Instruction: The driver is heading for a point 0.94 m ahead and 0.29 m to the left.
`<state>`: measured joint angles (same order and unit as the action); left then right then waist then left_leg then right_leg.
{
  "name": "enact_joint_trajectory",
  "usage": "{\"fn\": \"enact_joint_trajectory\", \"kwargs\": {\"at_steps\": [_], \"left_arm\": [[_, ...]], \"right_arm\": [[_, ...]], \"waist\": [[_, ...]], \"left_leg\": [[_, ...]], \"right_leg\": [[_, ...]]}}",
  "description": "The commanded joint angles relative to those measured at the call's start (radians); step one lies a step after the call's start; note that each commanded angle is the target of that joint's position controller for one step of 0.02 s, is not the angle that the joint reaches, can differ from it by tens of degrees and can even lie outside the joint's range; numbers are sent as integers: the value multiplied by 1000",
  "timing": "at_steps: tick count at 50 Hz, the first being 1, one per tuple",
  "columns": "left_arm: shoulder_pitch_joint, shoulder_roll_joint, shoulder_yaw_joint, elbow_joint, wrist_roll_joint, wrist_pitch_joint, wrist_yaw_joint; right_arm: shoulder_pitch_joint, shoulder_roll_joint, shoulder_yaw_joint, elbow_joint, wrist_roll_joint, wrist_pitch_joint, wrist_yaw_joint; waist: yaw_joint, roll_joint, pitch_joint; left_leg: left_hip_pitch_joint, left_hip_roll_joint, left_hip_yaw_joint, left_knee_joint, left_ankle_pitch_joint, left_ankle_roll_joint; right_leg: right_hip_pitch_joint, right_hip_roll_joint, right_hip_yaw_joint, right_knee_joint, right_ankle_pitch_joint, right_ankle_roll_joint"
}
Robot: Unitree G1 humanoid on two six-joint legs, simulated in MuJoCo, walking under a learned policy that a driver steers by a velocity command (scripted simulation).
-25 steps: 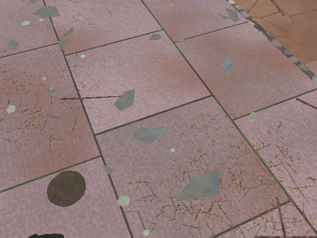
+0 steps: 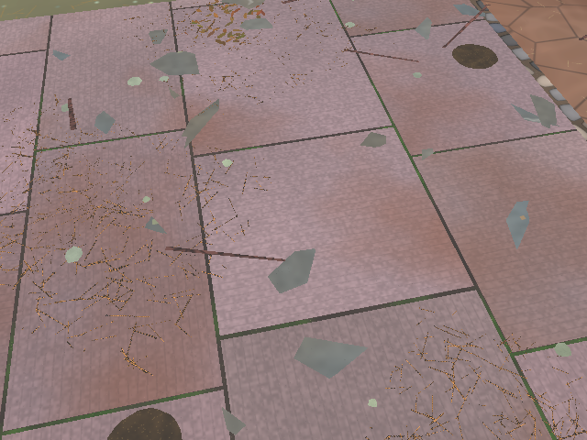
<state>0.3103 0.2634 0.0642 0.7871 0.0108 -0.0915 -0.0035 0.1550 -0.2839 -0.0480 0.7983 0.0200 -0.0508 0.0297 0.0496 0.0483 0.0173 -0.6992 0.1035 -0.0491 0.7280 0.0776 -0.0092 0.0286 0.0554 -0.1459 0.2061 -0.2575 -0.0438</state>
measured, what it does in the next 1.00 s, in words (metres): walks ahead, turning left: left foot, then right foot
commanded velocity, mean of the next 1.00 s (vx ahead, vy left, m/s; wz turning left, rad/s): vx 0.50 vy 0.00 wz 0.54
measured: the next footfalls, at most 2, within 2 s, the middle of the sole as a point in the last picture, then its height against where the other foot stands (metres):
left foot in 0.16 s outside the picture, level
right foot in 0.62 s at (328, 404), level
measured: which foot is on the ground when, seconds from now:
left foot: up 0.00-0.14, down 0.16-0.62, up 0.64-1.00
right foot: down 0.00-0.14, up 0.16-0.60, down 0.62-1.00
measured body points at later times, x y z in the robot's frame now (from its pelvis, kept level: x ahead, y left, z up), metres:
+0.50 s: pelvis +0.29 +0.06 +0.00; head +0.32 +0.08 +0.45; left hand +0.43 +0.36 -0.08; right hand +0.44 -0.20 -0.10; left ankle +0.22 +0.13 -0.74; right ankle +0.51 -0.07 -0.69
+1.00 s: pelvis +0.55 +0.12 +0.00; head +0.58 +0.14 +0.45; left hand +0.40 +0.37 -0.12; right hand +0.86 +0.03 -0.08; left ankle +0.60 +0.34 -0.69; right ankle +0.54 -0.03 -0.74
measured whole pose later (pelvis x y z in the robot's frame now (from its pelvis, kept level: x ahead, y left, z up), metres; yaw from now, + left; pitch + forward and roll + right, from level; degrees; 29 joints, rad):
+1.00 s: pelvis +0.55 +0.12 +0.00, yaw +35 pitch +1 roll -2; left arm 0.34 0.29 0.07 0.84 0.00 -0.08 0.00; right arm 0.13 -0.30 -0.06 0.62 0.02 -0.02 0.03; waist 0.09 0.04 0.04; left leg -0.69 0.09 -0.04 0.78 -0.04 0.00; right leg 0.00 0.00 -0.17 0.25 -0.28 0.00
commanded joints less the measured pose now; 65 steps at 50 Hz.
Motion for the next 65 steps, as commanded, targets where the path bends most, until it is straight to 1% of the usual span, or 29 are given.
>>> {"fn": "enact_joint_trajectory", "kwargs": {"at_steps": [1,5,7,8,9,10,11,13,14,18,22,27,30,31,32,33,34,35,38,47,52,54,56,57,58,59,60,62,65], "left_arm": [[6,164,45,-31,-13,0,10],[-10,208,59,-22,-24,36,26],[-36,217,57,-30,-27,53,39],[-18,188,42,-46,-14,47,45],[100,35,-6,-92,17,17,22],[-3,113,1,-95,-18,-24,5],[-101,158,12,-127,-54,-46,-6],[-140,151,12,-131,-17,-58,5],[-122,159,19,-130,-7,-48,6],[-118,113,9,-139,6,-8,10],[-267,75,-11,-170,1,-11,3],[-333,126,8,-193,-19,-30,-15],[-197,163,34,-160,-18,-44,-12],[-74,204,49,-147,0,-49,-5],[44,289,68,-133,18,-43,1],[88,275,70,-101,-5,-31,-8],[32,184,47,-123,-13,-26,-6],[-13,149,35,-127,-9,-17,-2],[-86,103,16,-111,3,-14,2],[-62,177,40,-37,-8,-12,9],[26,213,46,23,-36,10,0],[23,241,52,36,-46,20,2],[15,238,45,45,-47,31,10],[25,189,20,30,-23,25,12],[148,52,-29,1,-7,6,-6],[60,157,-3,25,-44,-13,-14],[-48,194,11,-19,-76,-20,-17],[-85,170,10,-19,-45,-15,-7],[11,119,7,17,-44,30,-4]], "right_arm": [[-129,-40,0,-107,-1,-15,20],[-107,-78,-18,-149,-2,-10,40],[115,-153,-62,-106,0,-4,31],[271,-236,-95,-78,3,5,12],[261,-329,-110,-82,11,0,6],[296,-246,-85,-105,4,-9,7],[261,-198,-73,-103,-4,-16,4],[132,-147,-58,-128,-1,-18,-1],[96,-126,-49,-148,-15,-18,-6],[81,-155,-57,-157,-11,-18,-25],[127,-176,-64,-141,1,-5,-42],[194,-167,-65,-119,8,11,-47],[163,-138,-58,-133,1,15,-47],[158,-84,-38,-148,-7,11,-42],[265,-14,-17,-171,-4,3,-44],[308,-67,-17,-183,20,-3,-43],[239,-155,-40,-167,23,1,-45],[153,-171,-46,-182,10,8,-44],[113,-122,-49,-201,5,19,-31],[-38,-47,-22,-246,3,21,-2],[-157,-35,-13,-291,4,9,20],[-130,-67,-27,-295,-5,8,22],[106,-141,-71,-228,-9,12,12],[268,-209,-96,-193,-11,21,-6],[271,-306,-101,-189,-14,15,-13],[302,-206,-77,-198,-17,7,-11],[254,-176,-63,-182,-23,-3,-8],[135,-111,-44,-169,-21,-16,-7],[69,-81,-41,-154,-31,-46,-7]], "waist": [[27,-77,76],[-19,-127,19],[-148,-127,-113],[-213,-32,-213],[-90,231,-308],[-172,117,-417],[-188,70,-277],[-106,-53,-117],[-69,-31,-98],[-35,-19,-46],[-96,21,-25],[-114,52,-31],[-29,80,-69],[30,26,-175],[13,-204,-316],[4,-386,-337],[30,-235,-199],[33,-162,-107],[-22,-166,-8],[8,-112,23],[34,-104,70],[-8,-129,41],[-149,-125,-104],[-216,-48,-218],[-115,216,-368],[-193,86,-428],[-191,68,-253],[-112,22,-103],[-36,43,-59]], "left_leg": [[-6,-7,33,-88,9,27],[75,-82,124,-113,-201,91],[391,-167,160,-158,-210,150],[696,-75,-22,-185,-176,209],[1051,183,-593,-263,-327,414],[1129,222,-784,-397,-426,433],[1044,196,-635,-418,-373,379],[752,121,-435,-430,-177,325],[652,98,-384,-451,-85,323],[463,47,-262,-500,48,320],[395,-31,-186,-482,-68,247],[505,16,-321,-380,-199,211],[513,-9,-355,-241,-162,164],[438,-62,-296,-36,-197,128],[158,-200,-155,300,-523,56],[-71,-169,-118,510,-688,34],[-124,-113,-137,588,-596,24],[-116,-81,-98,590,-515,19],[-13,-10,-76,481,-397,16],[-6,2,1,98,-89,-1],[60,-42,54,-94,-144,51],[149,-88,92,-139,-236,89],[517,-160,133,-226,-170,143],[845,-28,-45,-183,-113,190],[1143,273,-577,-269,-259,375],[1112,297,-670,-368,-331,369],[984,260,-485,-387,-253,317],[728,178,-265,-434,-114,260],[558,160,-131,-547,-60,259]], "right_leg": [[-14,-306,34,-62,373,-123],[105,-332,-10,126,823,-79],[31,-287,-53,450,995,-32],[-193,-243,-56,745,726,11],[-660,-21,33,1108,-257,82],[-781,-9,249,1210,-332,62],[-857,-61,260,1192,-246,38],[-777,-134,242,1012,-123,33],[-701,-153,248,972,-96,41],[-632,-148,204,774,-19,101],[-539,-87,185,458,280,124],[-484,-53,227,299,275,97],[-295,-58,210,233,202,35],[-83,-170,304,249,168,-22],[259,-399,660,212,55,-151],[319,-507,993,116,-240,-234],[209,-459,880,81,-344,-193],[90,-411,709,81,-247,-150],[-129,-308,437,15,30,-116],[-94,-296,112,-48,312,-122],[-7,-337,70,-31,383,-112],[42,-349,48,62,660,-98],[-29,-301,-22,361,878,-53],[-274,-263,-24,645,585,-15],[-661,-78,47,1021,-292,43],[-730,-78,238,1134,-346,31],[-802,-114,234,1146,-273,20],[-746,-186,220,1015,-122,26],[-622,-209,238,962,-25,55]]}}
